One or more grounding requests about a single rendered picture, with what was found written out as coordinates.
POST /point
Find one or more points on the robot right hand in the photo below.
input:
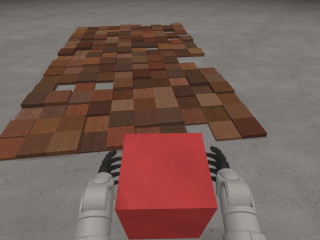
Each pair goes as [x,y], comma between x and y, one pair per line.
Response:
[220,163]

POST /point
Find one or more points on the right robot forearm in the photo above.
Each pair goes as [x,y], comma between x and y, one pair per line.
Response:
[238,208]

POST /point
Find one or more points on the left robot forearm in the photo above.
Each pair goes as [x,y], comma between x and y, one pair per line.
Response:
[95,209]

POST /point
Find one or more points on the carton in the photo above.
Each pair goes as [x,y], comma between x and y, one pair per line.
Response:
[165,189]

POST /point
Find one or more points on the robot left hand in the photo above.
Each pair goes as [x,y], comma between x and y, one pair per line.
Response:
[107,167]

